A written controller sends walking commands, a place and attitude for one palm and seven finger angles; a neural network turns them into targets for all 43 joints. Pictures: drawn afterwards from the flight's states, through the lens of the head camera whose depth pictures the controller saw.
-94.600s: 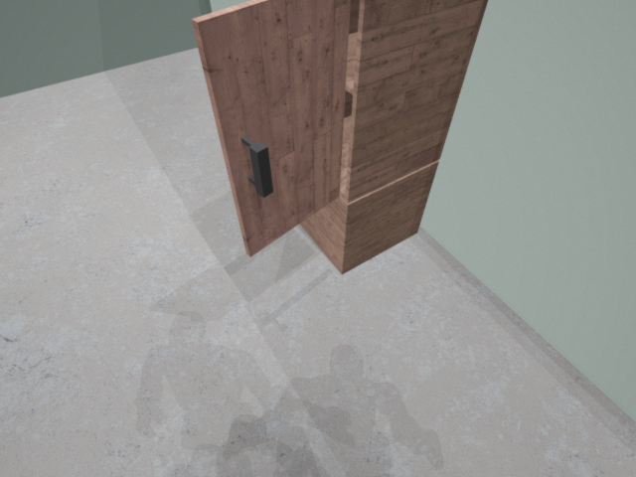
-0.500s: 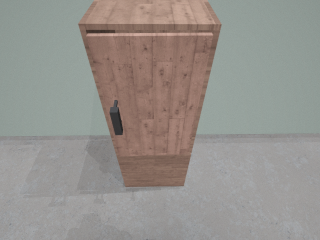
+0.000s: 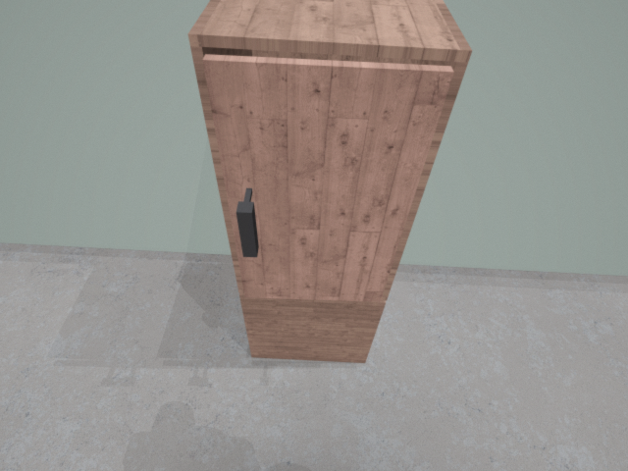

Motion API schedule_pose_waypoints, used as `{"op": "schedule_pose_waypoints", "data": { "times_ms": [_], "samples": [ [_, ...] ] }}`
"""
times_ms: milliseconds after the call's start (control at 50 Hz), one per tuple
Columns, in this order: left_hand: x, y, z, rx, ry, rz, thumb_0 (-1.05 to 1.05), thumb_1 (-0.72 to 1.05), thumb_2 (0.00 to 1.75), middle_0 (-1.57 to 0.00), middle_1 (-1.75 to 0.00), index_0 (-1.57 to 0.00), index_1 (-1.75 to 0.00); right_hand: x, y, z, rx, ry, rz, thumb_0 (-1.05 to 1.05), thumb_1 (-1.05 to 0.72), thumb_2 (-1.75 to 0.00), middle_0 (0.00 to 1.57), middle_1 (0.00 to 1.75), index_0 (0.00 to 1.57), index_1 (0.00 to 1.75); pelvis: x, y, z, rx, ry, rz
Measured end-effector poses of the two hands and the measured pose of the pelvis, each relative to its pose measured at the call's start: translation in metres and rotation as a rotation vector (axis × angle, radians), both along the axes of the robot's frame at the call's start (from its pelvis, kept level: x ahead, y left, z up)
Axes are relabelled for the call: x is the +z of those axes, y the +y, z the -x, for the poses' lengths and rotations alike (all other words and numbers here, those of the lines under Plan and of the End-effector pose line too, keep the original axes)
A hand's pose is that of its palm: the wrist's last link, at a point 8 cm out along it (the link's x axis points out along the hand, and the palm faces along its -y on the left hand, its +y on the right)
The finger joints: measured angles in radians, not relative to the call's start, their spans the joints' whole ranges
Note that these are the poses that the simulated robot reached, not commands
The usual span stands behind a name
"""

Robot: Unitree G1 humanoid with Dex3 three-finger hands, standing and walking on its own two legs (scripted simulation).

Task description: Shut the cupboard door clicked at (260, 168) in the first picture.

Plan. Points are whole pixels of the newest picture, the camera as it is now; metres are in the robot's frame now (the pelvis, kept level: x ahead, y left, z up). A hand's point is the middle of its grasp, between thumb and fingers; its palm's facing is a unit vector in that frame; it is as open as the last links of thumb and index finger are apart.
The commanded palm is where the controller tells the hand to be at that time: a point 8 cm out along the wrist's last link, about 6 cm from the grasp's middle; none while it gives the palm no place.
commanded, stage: look again from close up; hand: left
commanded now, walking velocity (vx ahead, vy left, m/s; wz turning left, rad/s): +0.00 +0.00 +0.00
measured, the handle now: (249, 222) +0.53 +0.16 -0.04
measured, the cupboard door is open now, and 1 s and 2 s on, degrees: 1 1 1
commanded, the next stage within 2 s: raise the hand and make a fist in 0.44 s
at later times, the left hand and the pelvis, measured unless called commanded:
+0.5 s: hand out of the picture +0.05 +0.15 -0.17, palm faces +0.00 -0.98 -0.19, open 7.3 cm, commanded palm none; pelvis +0.03 -0.02 +0.00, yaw -1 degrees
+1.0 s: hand (204, 464) +0.15 +0.16 -0.10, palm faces +0.17 -0.99 +0.00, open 6.0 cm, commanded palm +0.15 +0.20 -0.06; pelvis +0.01 -0.05 -0.11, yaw +2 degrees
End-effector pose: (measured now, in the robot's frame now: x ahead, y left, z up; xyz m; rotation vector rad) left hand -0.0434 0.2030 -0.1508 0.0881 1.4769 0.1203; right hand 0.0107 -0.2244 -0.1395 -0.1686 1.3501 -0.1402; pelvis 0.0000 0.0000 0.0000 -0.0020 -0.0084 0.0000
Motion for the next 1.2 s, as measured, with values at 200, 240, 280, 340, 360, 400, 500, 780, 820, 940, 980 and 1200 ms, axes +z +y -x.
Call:
{"op": "schedule_pose_waypoints", "data": {
  "times_ms": [200,240,280,340,360,400,500,780,820,940,980,1200],
  "samples": [
    [0.002,-0.003,-0.039,-0.024,-0.05,-0.013,0.0,0.91,0.9,-0.2,-0.3,-0.2,-0.3,0.0,-0.005,-0.008,-0.012,0.015,-0.004,0.01,-0.92,-0.89,0.2,0.29,0.2,0.3,0.002,-0.007,-0.014,-0.005,0.01,-0.004],
    [0.003,-0.003,-0.048,-0.028,-0.062,-0.018,0.0,0.91,0.9,-0.2,-0.3,-0.2,-0.3,0.0,-0.006,-0.01,-0.014,0.019,-0.007,0.01,-0.92,-0.89,0.2,0.29,0.2,0.3,0.002,-0.009,-0.018,-0.005,0.01,-0.004],
    [0.003,-0.003,-0.056,-0.033,-0.074,-0.025,0.0,0.91,0.9,-0.2,-0.3,-0.2,-0.3,-0.001,-0.007,-0.011,-0.016,0.024,-0.009,0.01,-0.92,-0.89,0.2,0.29,0.2,0.3,0.002,-0.01,-0.021,-0.006,0.009,-0.005],
    [0.004,-0.001,-0.067,-0.038,-0.085,-0.037,0.01,0.92,0.9,-0.2,-0.3,-0.2,-0.3,-0.001,-0.008,-0.014,-0.019,0.028,-0.01,0.01,-0.92,-0.89,0.2,0.29,0.2,0.3,0.002,-0.013,-0.026,-0.008,0.007,-0.005],
    [0.004,0.0,-0.07,-0.039,-0.089,-0.041,0.01,0.92,0.9,-0.2,-0.3,-0.2,-0.3,-0.001,-0.008,-0.015,-0.019,0.029,-0.011,0.01,-0.92,-0.89,0.2,0.29,0.2,0.3,0.002,-0.013,-0.027,-0.008,0.006,-0.005],
    [0.005,0.0,-0.076,-0.04,-0.097,-0.046,0.01,0.92,0.9,-0.2,-0.3,-0.2,-0.3,-0.002,-0.009,-0.017,-0.019,0.031,-0.012,0.01,-0.92,-0.89,0.2,0.29,0.2,0.3,0.003,-0.015,-0.03,-0.008,0.005,-0.006],
    [0.007,0.0,-0.085,-0.042,-0.107,-0.055,0.01,0.92,0.9,-0.2,-0.3,-0.2,-0.3,-0.002,-0.012,-0.022,-0.016,0.034,-0.014,0.01,-0.92,-0.89,0.2,0.29,0.2,0.3,0.003,-0.017,-0.035,-0.009,0.003,-0.007],
    [0.149,-0.003,-0.263,0.021,-1.338,-0.052,0.01,0.92,0.9,-0.27,-0.37,-0.26,-0.37,0.029,-0.057,-0.145,0.065,-0.664,0.07,0.02,-0.91,-0.89,0.2,0.3,0.2,0.3,-0.029,-0.029,-0.025,0.014,0.119,-0.014],
    [0.14,-0.013,-0.26,-0.018,-1.454,0.027,0.01,0.92,0.9,-0.29,-0.41,-0.29,-0.4,0.033,-0.063,-0.168,0.101,-0.738,0.083,0.02,-0.91,-0.89,0.2,0.3,0.2,0.3,-0.044,-0.036,-0.021,0.003,0.163,-0.023],
    [0.062,-0.011,-0.195,-0.011,-1.337,0.066,0.0,0.91,0.9,-0.4,-0.51,-0.4,-0.51,0.023,-0.071,-0.223,0.238,-0.846,0.121,0.01,-0.9,-0.9,0.2,0.29,0.2,0.3,-0.091,-0.051,-0.012,0.018,0.247,-0.019],
    [0.05,-0.002,-0.173,0.03,-1.278,0.015,0.01,0.91,0.9,-0.44,-0.55,-0.43,-0.55,0.013,-0.067,-0.236,0.272,-0.862,0.116,0.01,-0.9,-0.9,0.2,0.29,0.2,0.3,-0.103,-0.053,-0.01,0.028,0.265,-0.002],
    [0.101,-0.009,-0.228,-0.177,-1.56,0.078,0.02,0.91,0.9,-0.63,-0.77,-0.63,-0.77,-0.057,-0.023,-0.213,0.212,-0.757,-0.021,0.01,-0.9,-0.89,0.21,0.3,0.21,0.3,-0.129,-0.052,0.002,0.035,0.311,0.045]
  ]
}}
